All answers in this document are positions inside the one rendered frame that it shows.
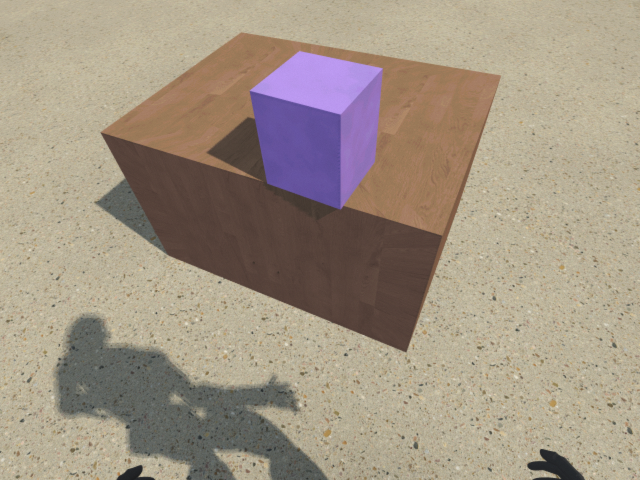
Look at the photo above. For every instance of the pedestal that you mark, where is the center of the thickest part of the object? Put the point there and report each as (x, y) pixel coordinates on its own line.
(192, 157)

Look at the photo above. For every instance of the carton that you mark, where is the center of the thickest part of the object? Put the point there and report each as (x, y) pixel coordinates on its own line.
(317, 122)

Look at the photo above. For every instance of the right robot hand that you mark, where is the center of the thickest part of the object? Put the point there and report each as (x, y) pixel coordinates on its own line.
(555, 464)

